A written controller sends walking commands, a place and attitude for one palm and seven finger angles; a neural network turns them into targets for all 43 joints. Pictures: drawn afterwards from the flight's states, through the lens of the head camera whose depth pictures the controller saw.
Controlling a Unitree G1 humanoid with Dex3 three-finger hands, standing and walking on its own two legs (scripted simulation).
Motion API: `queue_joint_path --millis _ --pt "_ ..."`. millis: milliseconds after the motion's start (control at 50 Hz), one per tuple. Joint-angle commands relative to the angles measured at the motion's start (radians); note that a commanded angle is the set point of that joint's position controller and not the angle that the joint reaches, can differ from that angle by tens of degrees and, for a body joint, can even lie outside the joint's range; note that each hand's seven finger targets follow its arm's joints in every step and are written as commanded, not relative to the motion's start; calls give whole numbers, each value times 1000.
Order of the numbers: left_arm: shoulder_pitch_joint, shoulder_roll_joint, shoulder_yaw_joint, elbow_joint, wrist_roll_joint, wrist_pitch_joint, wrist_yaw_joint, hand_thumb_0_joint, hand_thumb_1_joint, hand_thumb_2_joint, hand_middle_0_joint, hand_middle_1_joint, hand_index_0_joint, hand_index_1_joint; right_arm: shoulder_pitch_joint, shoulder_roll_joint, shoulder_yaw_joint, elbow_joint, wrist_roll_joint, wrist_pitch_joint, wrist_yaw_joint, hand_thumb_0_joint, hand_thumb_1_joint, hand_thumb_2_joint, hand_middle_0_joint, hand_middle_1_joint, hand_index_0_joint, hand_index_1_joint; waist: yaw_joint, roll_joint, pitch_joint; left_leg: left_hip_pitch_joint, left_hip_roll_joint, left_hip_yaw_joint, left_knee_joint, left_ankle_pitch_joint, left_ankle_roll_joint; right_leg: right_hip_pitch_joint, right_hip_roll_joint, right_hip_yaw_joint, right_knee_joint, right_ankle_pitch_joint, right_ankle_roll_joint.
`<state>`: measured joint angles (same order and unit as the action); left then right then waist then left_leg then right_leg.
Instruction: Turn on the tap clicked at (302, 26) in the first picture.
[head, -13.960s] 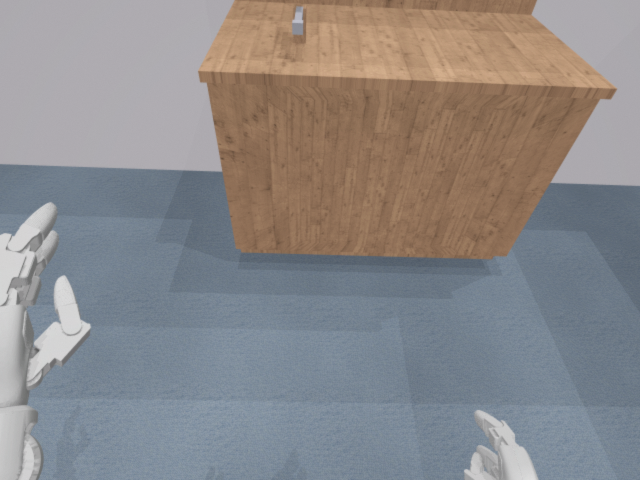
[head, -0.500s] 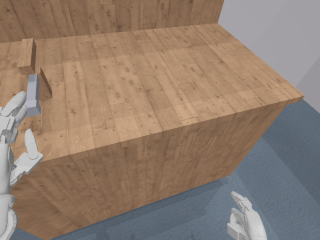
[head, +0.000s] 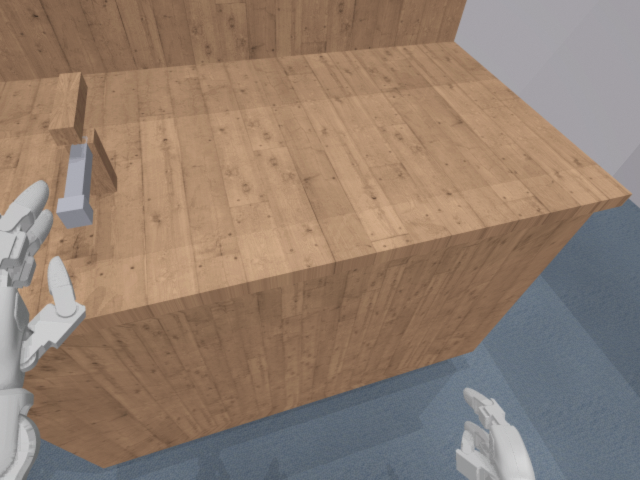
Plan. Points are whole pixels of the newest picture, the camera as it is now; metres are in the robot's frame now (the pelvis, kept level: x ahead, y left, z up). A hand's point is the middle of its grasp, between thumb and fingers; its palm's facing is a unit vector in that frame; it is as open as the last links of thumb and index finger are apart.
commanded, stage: look again from close up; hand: left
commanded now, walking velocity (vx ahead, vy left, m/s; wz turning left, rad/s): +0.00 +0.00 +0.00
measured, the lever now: (75, 211) +0.37 +0.34 +0.12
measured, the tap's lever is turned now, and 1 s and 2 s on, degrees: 0 0 0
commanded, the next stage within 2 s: come to a stop and stand still in 0.12 s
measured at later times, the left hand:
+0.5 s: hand (65, 247) +0.25 +0.26 +0.20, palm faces +0.47 -0.78 -0.41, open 7.4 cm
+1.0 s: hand (90, 323) +0.21 +0.23 +0.16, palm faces +0.36 -0.87 -0.34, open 7.4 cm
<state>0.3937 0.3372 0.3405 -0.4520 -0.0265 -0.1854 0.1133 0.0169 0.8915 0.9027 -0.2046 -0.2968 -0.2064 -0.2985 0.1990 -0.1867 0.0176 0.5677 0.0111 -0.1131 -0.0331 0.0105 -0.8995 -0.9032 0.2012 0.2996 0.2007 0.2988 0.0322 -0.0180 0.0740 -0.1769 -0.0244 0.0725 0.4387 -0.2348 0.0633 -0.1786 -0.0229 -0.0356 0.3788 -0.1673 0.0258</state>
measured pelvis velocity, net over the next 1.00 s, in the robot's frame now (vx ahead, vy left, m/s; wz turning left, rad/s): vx -0.02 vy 0.00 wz -0.04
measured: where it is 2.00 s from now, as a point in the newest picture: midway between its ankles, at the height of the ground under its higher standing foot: outside the picture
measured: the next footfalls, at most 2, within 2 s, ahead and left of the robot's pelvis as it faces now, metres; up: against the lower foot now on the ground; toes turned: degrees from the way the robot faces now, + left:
none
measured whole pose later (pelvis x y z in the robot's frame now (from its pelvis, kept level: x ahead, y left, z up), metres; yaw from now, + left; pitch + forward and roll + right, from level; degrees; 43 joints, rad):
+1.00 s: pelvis -0.02 +0.00 +0.00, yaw -2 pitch -2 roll -1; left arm 0.37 0.33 0.31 -0.37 -0.01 -0.20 0.10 0.01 0.89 0.90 -0.20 -0.30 -0.20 -0.30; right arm 0.21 -0.21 0.02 0.56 0.01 -0.13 -0.04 0.01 -0.90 -0.90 0.20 0.30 0.20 0.30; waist 0.03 -0.01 0.00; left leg -0.20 0.00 0.11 0.44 -0.21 0.06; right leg -0.21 0.00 0.00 0.37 -0.13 0.02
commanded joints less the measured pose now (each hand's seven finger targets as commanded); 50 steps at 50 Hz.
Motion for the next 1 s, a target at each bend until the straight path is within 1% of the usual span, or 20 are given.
queue_joint_path --millis 0,280,300,320,340,360,380,420,460,500,520,540,580,600,620,660,800,900,920,980 --pt "-73 158 100 -214 -8 -71 22 0 900 900 -200 -300 -200 -300 -81 -136 -51 -159 0 -52 -8 0 -900 -900 200 300 200 300 -3 51 -144 -69 86 -113 -127 45 -62 129 -9 54 -23 94 -34" --pt "-41 167 107 -225 -15 -60 29 0 900 900 -200 -300 -200 -300 -84 -139 -55 -157 -1 -45 -15 0 -900 -900 200 300 200 300 -4 61 -176 -28 67 -100 -90 159 -61 132 -16 59 -29 179 -36" --pt "-1096 988 675 -522 150 -171 21 0 900 900 -200 -300 -200 -300 34 -152 -43 -136 -59 -82 -3 0 -900 -900 200 300 200 300 2 -58 -63 -158 116 -76 64 231 -26 -27 -58 89 -66 207 -6" --pt "-782 586 439 -114 54 -127 9 0 900 900 -200 -300 -200 -300 -67 -76 -45 -63 1 -76 4 0 -900 -900 200 300 200 300 0 185 -177 34 147 -97 27 332 -64 -77 -122 57 69 132 -116" --pt "-479 385 295 -44 31 -116 -2 0 900 900 -200 -300 -200 -300 -36 -99 -62 -86 -18 -76 16 0 -900 -900 200 300 200 300 3 173 -236 115 119 -90 4 472 -102 -30 -54 52 124 230 -112" --pt "-360 267 193 13 16 -103 -17 0 900 900 -200 -300 -200 -300 -24 -143 -73 -128 -15 -89 25 0 -900 -900 200 300 200 300 9 226 -293 135 116 -64 20 487 -90 -6 -40 77 114 210 -98" --pt "-247 182 114 -2 -4 -90 -31 0 900 900 -200 -300 -200 -300 -19 -139 -79 -133 5 -90 38 0 -900 -900 200 300 200 300 5 258 -312 154 120 -75 33 499 -76 0 -43 93 107 203 -81" --pt "-44 63 19 -96 -20 -72 -46 0 900 900 -200 -300 -200 -300 -26 -129 -81 -151 19 -84 75 0 -900 -900 200 300 200 300 8 240 -332 169 135 -79 33 542 -61 20 -35 58 116 216 -60" --pt "68 89 22 -169 -10 -45 -44 0 900 900 -200 -300 -200 -300 -45 -142 -75 -180 22 -67 84 0 -900 -900 200 300 200 300 5 76 -270 66 151 -78 18 441 -48 55 -31 44 85 233 -46" --pt "69 166 101 -161 -8 -30 -25 0 900 900 -200 -300 -200 -300 -77 -142 -70 -188 21 -54 64 0 -900 -900 200 300 200 300 1 -127 -221 -13 129 -73 0 252 -55 64 -39 61 39 209 -42" --pt "75 244 189 -149 -10 -27 -2 0 900 900 -200 -300 -200 -300 -85 -144 -72 -185 20 -44 48 0 -900 -900 200 300 200 300 -1 -157 -214 -13 121 -68 -16 199 -59 58 -44 62 39 202 -45" --pt "72 216 187 -119 -18 -29 -1 0 900 900 -200 -300 -200 -300 -92 -132 -61 -195 17 -36 34 0 -900 -900 200 300 200 300 -5 -202 -194 -34 114 -74 -31 153 -58 44 -45 56 33 156 -46" --pt "16 250 234 -119 -29 -41 0 0 900 900 -200 -300 -200 -300 -109 -127 -50 -205 11 -31 6 0 -900 -900 200 300 200 300 -7 -158 -159 -37 103 -73 -57 70 -51 -5 -44 86 9 62 -43" --pt "-21 246 227 -150 -33 -51 0 0 900 900 -200 -300 -200 -300 -108 -126 -45 -206 9 -29 -3 0 -900 -900 200 300 200 300 -10 -83 -154 -41 100 -73 -66 41 -45 -7 -44 101 6 38 -46" --pt "-109 291 243 -235 -28 -60 8 0 900 900 -200 -300 -200 -300 -119 -132 -43 -206 8 -30 -10 0 -900 -900 200 300 200 300 -12 50 -146 -37 102 -69 -80 33 -41 -9 -40 105 21 37 -49" --pt "-131 248 193 -224 -24 -68 7 0 900 900 -200 -300 -200 -300 -108 -121 -34 -200 3 -46 -15 0 -900 -900 200 300 200 300 -1 148 -156 -66 102 -60 -77 -19 -31 32 -40 108 13 37 -50" --pt "-150 143 48 -212 0 -74 9 0 900 900 -200 -300 -200 -300 -73 -139 -39 -159 -8 -100 -3 0 -900 -900 200 300 200 300 -3 72 -170 8 71 -57 -60 -47 -41 -20 -32 133 -76 -50 -53" --pt "-89 140 62 -54 4 -59 7 0 900 900 -200 -300 -200 -300 -74 -143 -38 -157 -3 -72 -5 0 -900 -900 200 300 200 300 -2 17 -70 -77 81 -82 -141 -158 -50 -59 -3 104 -108 -159 -41" --pt "-87 173 94 -50 4 -58 8 0 900 900 -200 -300 -200 -300 -83 -146 -40 -160 -5 -65 -8 0 -900 -900 200 300 200 300 -1 36 -63 -77 81 -82 -154 -158 -52 -61 2 100 -109 -153 -41" --pt "-124 170 89 -71 3 -66 2 0 900 900 -200 -300 -200 -300 -83 -138 -34 -175 -3 -54 -9 0 -900 -900 200 300 200 300 -1 33 -73 -104 92 -94 -187 -199 -49 -24 14 81 -90 -138 -34"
